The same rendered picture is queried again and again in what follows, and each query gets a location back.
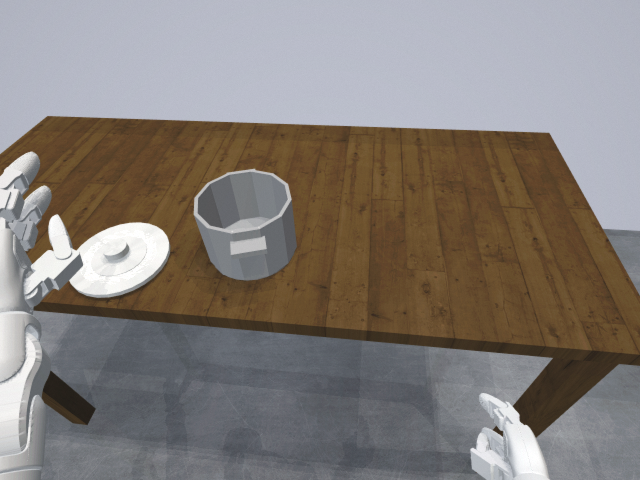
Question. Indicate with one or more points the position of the right robot hand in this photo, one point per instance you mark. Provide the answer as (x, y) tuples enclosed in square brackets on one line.
[(517, 452)]

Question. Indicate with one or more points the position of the table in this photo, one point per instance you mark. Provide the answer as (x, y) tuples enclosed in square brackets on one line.
[(461, 239)]

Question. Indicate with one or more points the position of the left robot hand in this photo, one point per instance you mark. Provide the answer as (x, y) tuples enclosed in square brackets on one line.
[(18, 233)]

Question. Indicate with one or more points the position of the robot left forearm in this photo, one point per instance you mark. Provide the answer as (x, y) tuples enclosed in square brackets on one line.
[(24, 369)]

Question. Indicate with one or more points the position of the knob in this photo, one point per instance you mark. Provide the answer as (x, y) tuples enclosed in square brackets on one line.
[(115, 249)]

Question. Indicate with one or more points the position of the pot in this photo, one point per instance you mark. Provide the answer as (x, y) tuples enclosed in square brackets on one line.
[(246, 222)]

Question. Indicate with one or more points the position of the lid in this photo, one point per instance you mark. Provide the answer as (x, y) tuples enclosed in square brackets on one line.
[(149, 250)]

